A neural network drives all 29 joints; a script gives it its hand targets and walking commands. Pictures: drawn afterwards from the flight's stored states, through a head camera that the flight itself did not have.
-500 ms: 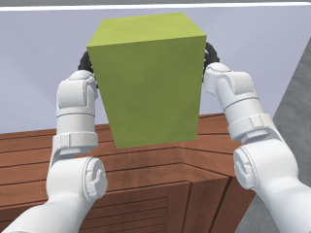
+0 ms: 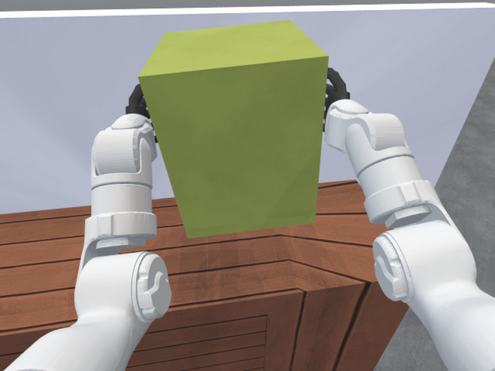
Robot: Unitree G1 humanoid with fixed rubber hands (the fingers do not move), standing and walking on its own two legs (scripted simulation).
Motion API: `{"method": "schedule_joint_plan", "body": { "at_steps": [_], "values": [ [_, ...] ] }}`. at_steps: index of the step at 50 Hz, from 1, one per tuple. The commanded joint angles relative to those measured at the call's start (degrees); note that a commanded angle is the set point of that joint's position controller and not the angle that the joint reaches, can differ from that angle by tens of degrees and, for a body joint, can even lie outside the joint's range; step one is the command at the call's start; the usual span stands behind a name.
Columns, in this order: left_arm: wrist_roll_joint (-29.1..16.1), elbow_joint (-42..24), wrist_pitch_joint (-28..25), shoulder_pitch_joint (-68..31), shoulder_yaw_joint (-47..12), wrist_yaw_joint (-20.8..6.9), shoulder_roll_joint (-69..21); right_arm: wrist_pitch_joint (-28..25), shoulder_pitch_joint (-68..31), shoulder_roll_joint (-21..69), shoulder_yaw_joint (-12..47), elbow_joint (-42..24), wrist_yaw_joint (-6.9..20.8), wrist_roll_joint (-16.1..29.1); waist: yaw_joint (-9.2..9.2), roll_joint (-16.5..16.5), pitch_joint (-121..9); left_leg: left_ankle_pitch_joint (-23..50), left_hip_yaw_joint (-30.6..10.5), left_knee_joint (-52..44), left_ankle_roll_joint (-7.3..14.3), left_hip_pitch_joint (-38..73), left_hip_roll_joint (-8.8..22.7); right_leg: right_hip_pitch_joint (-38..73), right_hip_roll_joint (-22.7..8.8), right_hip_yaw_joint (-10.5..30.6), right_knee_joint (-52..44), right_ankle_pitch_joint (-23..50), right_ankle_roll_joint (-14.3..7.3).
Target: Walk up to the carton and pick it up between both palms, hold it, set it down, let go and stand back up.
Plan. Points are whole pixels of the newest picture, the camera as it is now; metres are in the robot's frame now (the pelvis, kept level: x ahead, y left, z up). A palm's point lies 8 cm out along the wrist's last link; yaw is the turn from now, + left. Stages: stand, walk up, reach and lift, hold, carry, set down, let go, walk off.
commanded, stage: hold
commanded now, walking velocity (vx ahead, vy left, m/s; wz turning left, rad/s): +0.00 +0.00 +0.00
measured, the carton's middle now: (239, 127) +0.39 +0.01 +0.27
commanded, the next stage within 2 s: set down in 1.14 s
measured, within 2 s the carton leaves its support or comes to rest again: neither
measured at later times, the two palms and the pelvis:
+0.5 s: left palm (138, 127) +0.37 +0.15 +0.28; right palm (335, 116) +0.37 -0.14 +0.29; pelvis +0.00 +0.00 +0.00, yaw +0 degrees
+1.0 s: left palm (136, 125) +0.37 +0.15 +0.29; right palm (335, 112) +0.37 -0.14 +0.30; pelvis +0.00 +0.00 +0.00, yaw +1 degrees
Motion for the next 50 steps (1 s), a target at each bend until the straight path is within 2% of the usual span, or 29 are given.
{"method": "schedule_joint_plan", "body": {
  "at_steps": [1, 3, 4, 6, 8, 10, 11, 13, 15, 17, 18, 21, 24, 25, 29, 30, 32, 33, 34, 35, 36, 39, 40, 41, 43, 46, 47, 48, 50],
  "values": [
    [-13.4, -14.3, -6.1, -55.4, -25.6, -7.0, -36.2, -2.2, -56.8, 40.1, 13.9, -25.0, 9.4, 12.0, -0.89, 2.0, -28.0, 18.3, 1.1, -0.1, -2.3, 11.3, -3.8, 4.6, 2.5, 0.8, -1.3, 15.1, 3.6],
    [-12.1, -13.6, -5.8, -54.3, -24.5, -7.1, -35.2, -1.2, -53.4, 38.6, 13.7, -21.2, 9.2, 12.3, -1.03, 3.0, -25.0, 18.2, 1.2, -0.7, -2.8, 11.1, -3.6, 4.8, 2.7, 0.7, -1.4, 14.6, 3.4],
    [-10.9, -11.6, -5.2, -52.4, -22.9, -7.3, -34.6, -1.1, -53.3, 38.1, 13.4, -20.9, 9.2, 11.6, -0.24, 1.8, -22.9, 16.8, 1.5, -1.3, -2.3, 10.3, -3.6, 4.5, 2.6, 0.6, -2.0, 12.5, 3.4],
    [-9.5, -10.4, -4.7, -51.5, -21.8, -7.8, -33.9, -1.0, -53.2, 37.2, 12.7, -19.5, 9.2, 11.3, 0.23, 2.2, -20.7, 15.2, 1.8, -2.1, -2.2, 9.3, -3.6, 4.6, 2.5, 0.7, -2.3, 10.9, 3.2],
    [-10.6, -11.7, -5.0, -53.2, -23.5, -8.0, -34.4, -1.2, -53.6, 37.8, 12.1, -19.7, 9.3, 11.2, -0.65, 3.0, -22.1, 14.5, 2.0, -2.0, -2.4, 9.6, -3.6, 4.3, 2.2, 0.9, -2.2, 11.0, 3.1],
    [-12.3, -15.3, -5.7, -55.8, -25.3, -7.5, -35.5, -1.7, -55.5, 39.6, 13.3, -23.4, 9.3, 12.1, -0.84, 3.1, -26.4, 17.8, 1.6, -0.6, -2.6, 10.8, -3.8, 5.1, 2.4, 0.8, -1.0, 14.9, 3.5],
    [-12.3, -13.7, -5.4, -53.9, -25.2, -7.3, -35.5, -1.8, -56.4, 39.4, 14.0, -25.3, 9.1, 12.3, -0.37, 2.3, -26.7, 19.1, 1.4, 0.0, -2.5, 11.3, -3.8, 5.6, 2.7, 0.6, -1.0, 16.5, 3.6],
    [-11.8, -13.9, -5.5, -54.2, -24.5, -7.2, -34.5, -1.1, -54.1, 39.4, 13.5, -22.1, 9.0, 11.8, -0.57, 2.0, -24.4, 15.9, 1.2, -1.1, -2.3, 10.9, -3.9, 4.1, 2.4, 0.5, -1.7, 13.0, 3.7],
    [-11.6, -12.9, -5.1, -52.8, -23.9, -7.5, -35.1, -1.3, -54.6, 39.2, 13.2, -23.0, 9.1, 11.3, -0.33, 1.2, -24.1, 15.5, 1.6, -1.5, -1.8, 10.6, -3.6, 4.2, 2.5, 0.7, -1.9, 12.3, 3.5],
    [-11.1, -12.6, -5.0, -53.9, -24.1, -7.6, -34.6, -0.9, -53.3, 38.3, 12.3, -20.8, 9.0, 11.2, -1.04, 3.3, -22.8, 15.8, 1.5, -1.3, -2.6, 10.6, -3.7, 4.0, 2.2, 0.7, -1.8, 13.0, 3.4],
    [-11.3, -11.7, -4.9, -53.1, -24.1, -7.9, -34.8, -1.0, -54.0, 37.9, 11.8, -21.5, 9.0, 10.8, -1.32, 2.5, -22.5, 14.0, 1.6, -1.7, -2.3, 10.2, -3.7, 3.5, 2.0, 0.8, -2.3, 11.5, 3.5],
    [-11.4, -13.8, -5.4, -54.6, -24.2, -7.7, -34.7, -0.9, -54.5, 39.2, 13.0, -22.2, 8.9, 11.5, -0.45, 2.3, -24.3, 16.4, 1.5, -1.4, -2.3, 10.3, -3.8, 4.9, 2.3, 0.6, -1.4, 13.7, 3.5],
    [-11.1, -11.7, -4.8, -53.1, -23.8, -7.6, -34.8, -1.0, -55.8, 38.7, 13.3, -23.0, 9.1, 11.7, -0.03, 1.8, -24.0, 16.2, 1.5, -1.3, -2.3, 10.2, -3.7, 4.7, 2.6, 0.7, -1.9, 12.6, 3.4],
    [-11.8, -13.5, -5.1, -53.3, -24.2, -7.5, -35.2, -1.2, -55.5, 39.7, 14.1, -24.3, 9.0, 11.9, -0.09, 1.2, -25.9, 16.9, 1.6, -0.9, -2.1, 10.7, -3.7, 5.4, 2.6, 0.7, -1.5, 13.6, 3.5],
    [-11.9, -12.9, -5.0, -53.2, -25.7, -7.6, -36.4, -1.1, -54.9, 38.2, 12.7, -23.3, 9.2, 11.8, -0.97, 3.9, -24.3, 17.3, 1.2, -0.9, -2.9, 10.7, -3.4, 3.8, 2.7, 0.7, -1.7, 12.5, 2.8],
    [-11.1, -11.5, -4.9, -53.0, -24.3, -7.6, -35.3, -0.7, -54.6, 37.7, 12.6, -21.6, 9.1, 11.3, -0.84, 2.6, -22.5, 15.8, 1.4, -1.5, -2.5, 10.3, -3.4, 3.3, 2.7, 0.8, -2.3, 10.7, 2.9],
    [-11.1, -10.9, -5.2, -55.0, -23.6, -7.8, -35.1, -0.5, -54.3, 38.0, 11.2, -18.3, 9.5, 10.2, -0.86, 3.0, -20.9, 11.8, 1.6, -2.6, -2.3, 8.2, -3.3, 2.5, 2.2, 0.9, -2.3, 7.6, 2.8],
    [-11.2, -9.8, -5.2, -54.8, -23.1, -7.9, -35.2, -0.8, -55.5, 38.2, 10.9, -18.9, 9.7, 10.1, -0.48, 2.5, -22.4, 11.4, 1.8, -2.6, -2.0, 8.0, -3.3, 3.2, 2.2, 0.9, -2.3, 7.6, 2.8],
    [-11.6, -11.7, -5.5, -54.5, -23.2, -7.7, -34.9, -1.0, -55.3, 38.8, 12.0, -20.5, 9.7, 10.8, -0.13, 1.9, -25.0, 14.2, 1.7, -1.9, -2.1, 9.2, -3.4, 4.4, 2.4, 1.0, -1.6, 11.0, 3.0],
    [-11.3, -11.9, -5.5, -55.5, -22.9, -7.5, -34.2, -0.9, -55.5, 39.1, 12.3, -20.0, 9.7, 11.3, 0.13, 2.6, -24.8, 14.9, 1.6, -1.7, -2.2, 9.5, -3.7, 4.4, 2.4, 0.8, -1.6, 11.5, 3.2],
    [-11.0, -10.1, -5.3, -54.7, -22.8, -7.5, -34.4, -0.8, -55.4, 38.6, 11.5, -19.3, 9.6, 11.0, -0.31, 2.7, -23.1, 14.5, 1.6, -1.8, -2.4, 9.6, -3.6, 3.3, 2.4, 0.6, -1.9, 11.1, 3.2],
    [-10.6, -8.1, -5.1, -53.5, -21.5, -7.9, -34.2, -1.3, -57.9, 39.1, 12.1, -21.8, 9.3, 11.1, 0.69, 0.6, -23.7, 14.0, 1.6, -1.7, -1.3, 9.0, -3.7, 4.5, 2.3, 0.8, -2.3, 11.2, 3.4],
    [-11.4, -10.3, -5.7, -54.3, -22.0, -7.7, -34.2, -1.4, -57.6, 40.2, 13.3, -22.7, 9.3, 11.8, 0.92, -0.2, -26.1, 14.8, 1.5, -1.3, -1.1, 9.6, -3.9, 5.3, 2.4, 0.9, -1.8, 12.3, 3.7],
    [-11.0, -9.5, -5.6, -54.0, -22.3, -7.5, -34.3, -1.1, -56.7, 39.2, 12.5, -21.2, 9.2, 11.7, 0.29, 1.1, -24.4, 16.0, 1.4, -1.2, -1.8, 10.3, -3.7, 4.4, 2.6, 0.8, -1.8, 13.0, 3.3],
    [-11.0, -10.6, -5.6, -54.5, -22.2, -7.3, -34.2, -1.2, -56.0, 39.3, 12.4, -20.7, 9.4, 11.8, 0.41, 1.4, -23.8, 15.8, 1.5, -1.4, -1.9, 9.9, -3.7, 3.6, 2.4, 0.8, -2.1, 11.3, 3.3],
    [-12.2, -11.2, -5.7, -55.8, -24.3, -7.4, -35.2, -1.2, -55.4, 38.5, 11.2, -20.1, 9.3, 11.2, -1.45, 4.2, -24.4, 14.2, 1.2, -1.3, -2.7, 10.3, -3.6, 2.5, 1.9, 1.0, -2.2, 10.7, 3.0],
    [-12.7, -11.4, -5.7, -55.8, -24.6, -7.5, -35.6, -1.4, -56.1, 38.8, 11.5, -21.3, 9.2, 11.0, -1.42, 3.4, -25.1, 14.7, 1.1, -1.0, -2.5, 10.1, -3.6, 3.1, 2.0, 1.0, -2.1, 11.5, 3.1],
    [-12.2, -10.1, -5.7, -55.6, -23.6, -7.6, -35.2, -0.9, -55.1, 38.3, 10.7, -19.3, 9.2, 10.6, -1.66, 3.1, -23.3, 13.2, 1.0, -1.6, -2.3, 9.1, -3.7, 2.9, 1.8, 1.2, -2.3, 10.4, 3.1],
    [-11.4, -8.4, -5.4, -53.8, -22.7, -7.9, -34.9, -1.1, -56.3, 38.2, 11.5, -20.3, 9.0, 10.3, -0.54, 2.2, -23.6, 12.7, 1.3, -2.0, -2.0, 8.1, -3.7, 4.2, 1.9, 1.2, -2.3, 10.7, 3.2]
  ]
}}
